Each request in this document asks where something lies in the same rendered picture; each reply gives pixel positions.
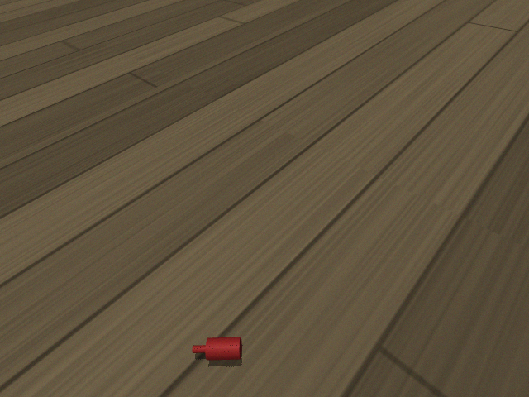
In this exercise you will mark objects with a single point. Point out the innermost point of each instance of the bottle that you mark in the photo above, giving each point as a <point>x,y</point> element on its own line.
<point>221,348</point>

